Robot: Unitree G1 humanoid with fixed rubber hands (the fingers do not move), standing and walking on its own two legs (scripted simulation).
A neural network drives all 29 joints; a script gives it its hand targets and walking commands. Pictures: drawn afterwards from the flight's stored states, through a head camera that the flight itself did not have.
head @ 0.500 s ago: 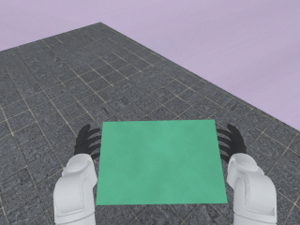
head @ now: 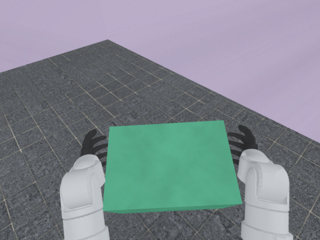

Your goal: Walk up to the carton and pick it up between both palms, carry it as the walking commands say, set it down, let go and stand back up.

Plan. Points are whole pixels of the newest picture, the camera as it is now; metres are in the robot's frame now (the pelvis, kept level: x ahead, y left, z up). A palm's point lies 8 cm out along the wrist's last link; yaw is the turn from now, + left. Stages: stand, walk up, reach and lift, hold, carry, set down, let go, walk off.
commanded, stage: carry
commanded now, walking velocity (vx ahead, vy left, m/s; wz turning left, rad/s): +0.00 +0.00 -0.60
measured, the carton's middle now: (168, 169) +0.32 +0.00 +0.03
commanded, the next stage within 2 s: none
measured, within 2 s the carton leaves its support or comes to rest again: neither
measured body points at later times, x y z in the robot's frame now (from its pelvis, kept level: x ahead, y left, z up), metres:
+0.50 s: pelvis -0.07 +0.00 -0.02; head -0.04 +0.00 +0.43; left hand +0.29 +0.11 +0.09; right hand +0.21 -0.24 +0.08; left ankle +0.00 +0.12 -0.73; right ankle -0.01 -0.12 -0.73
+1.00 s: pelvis -0.08 +0.01 +0.01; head -0.07 +0.04 +0.46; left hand +0.28 +0.04 +0.11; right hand +0.10 -0.28 +0.12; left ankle -0.06 +0.11 -0.73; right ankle -0.15 -0.11 -0.67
